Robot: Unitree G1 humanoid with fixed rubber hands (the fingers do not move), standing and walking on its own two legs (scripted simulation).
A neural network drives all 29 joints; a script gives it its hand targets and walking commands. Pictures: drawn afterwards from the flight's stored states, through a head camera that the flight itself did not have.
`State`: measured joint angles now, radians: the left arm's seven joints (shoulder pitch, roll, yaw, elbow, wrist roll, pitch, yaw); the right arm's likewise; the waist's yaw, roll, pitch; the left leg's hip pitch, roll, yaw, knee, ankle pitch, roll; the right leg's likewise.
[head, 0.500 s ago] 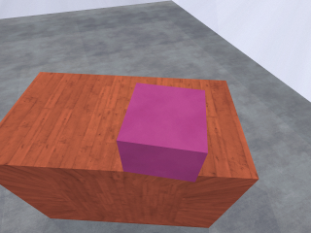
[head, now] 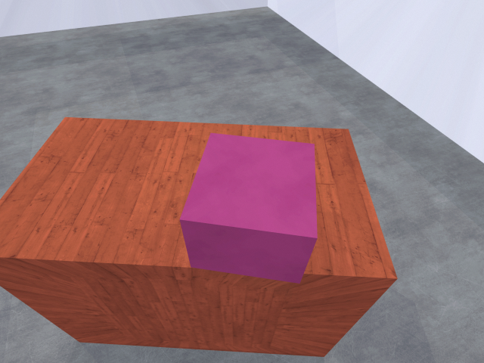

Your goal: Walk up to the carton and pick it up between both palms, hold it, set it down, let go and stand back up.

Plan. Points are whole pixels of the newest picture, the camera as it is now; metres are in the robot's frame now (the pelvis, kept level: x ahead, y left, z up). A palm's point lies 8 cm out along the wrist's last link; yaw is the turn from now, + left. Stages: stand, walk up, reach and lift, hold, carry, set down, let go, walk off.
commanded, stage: stand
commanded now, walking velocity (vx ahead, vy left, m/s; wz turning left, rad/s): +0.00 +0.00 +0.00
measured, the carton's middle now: (253, 204) +0.44 -0.02 -0.01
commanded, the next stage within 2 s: walk up in 0.72 s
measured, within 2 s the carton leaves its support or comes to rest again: neither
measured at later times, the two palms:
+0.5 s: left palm out of the picture -0.02 +0.20 -0.14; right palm out of the picture -0.03 -0.21 -0.15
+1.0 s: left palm out of the picture -0.03 +0.19 -0.15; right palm out of the picture -0.03 -0.22 -0.15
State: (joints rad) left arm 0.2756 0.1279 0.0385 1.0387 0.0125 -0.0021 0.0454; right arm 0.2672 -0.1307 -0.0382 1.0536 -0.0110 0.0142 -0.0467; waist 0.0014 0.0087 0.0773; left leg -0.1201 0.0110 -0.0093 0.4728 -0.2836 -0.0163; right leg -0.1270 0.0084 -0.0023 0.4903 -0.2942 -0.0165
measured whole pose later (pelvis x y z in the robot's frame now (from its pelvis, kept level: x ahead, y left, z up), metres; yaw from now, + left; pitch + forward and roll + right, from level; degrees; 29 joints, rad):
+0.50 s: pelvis -0.01 -0.01 +0.00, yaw +0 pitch -4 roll +0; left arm 0.29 0.10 0.02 1.13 0.01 -0.01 0.05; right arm 0.28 -0.10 -0.02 1.16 -0.01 0.01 -0.05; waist 0.00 0.01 0.08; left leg -0.12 0.03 -0.02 0.45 -0.26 -0.03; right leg -0.12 0.02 -0.01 0.46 -0.26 -0.03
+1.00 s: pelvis -0.01 -0.02 +0.00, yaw -1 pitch -3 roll +0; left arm 0.29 0.10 0.03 1.11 0.00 0.00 0.05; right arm 0.27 -0.11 -0.03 1.13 -0.02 0.01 -0.06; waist 0.01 0.01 0.09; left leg -0.18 0.05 -0.01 0.50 -0.27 -0.05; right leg -0.19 0.05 -0.01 0.51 -0.28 -0.05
